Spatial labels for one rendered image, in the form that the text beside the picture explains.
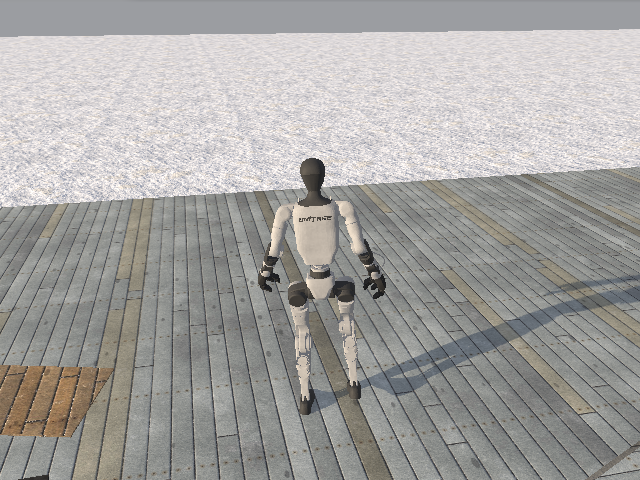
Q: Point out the robot left forearm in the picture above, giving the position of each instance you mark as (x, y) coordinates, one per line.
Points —
(268, 263)

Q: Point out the robot left hand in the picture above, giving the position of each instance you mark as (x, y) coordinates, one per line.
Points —
(262, 281)

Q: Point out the left robot thigh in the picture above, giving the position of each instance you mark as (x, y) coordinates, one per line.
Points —
(299, 304)

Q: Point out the humanoid robot head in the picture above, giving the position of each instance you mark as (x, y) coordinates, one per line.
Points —
(312, 171)

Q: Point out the robot left upper arm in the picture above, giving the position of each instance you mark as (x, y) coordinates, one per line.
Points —
(283, 214)

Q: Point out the robot right hand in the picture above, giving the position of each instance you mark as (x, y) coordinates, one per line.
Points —
(378, 283)

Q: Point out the robot right upper arm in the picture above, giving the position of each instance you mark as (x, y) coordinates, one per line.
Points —
(347, 209)

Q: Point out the robot right forearm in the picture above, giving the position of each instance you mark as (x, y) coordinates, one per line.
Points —
(370, 263)

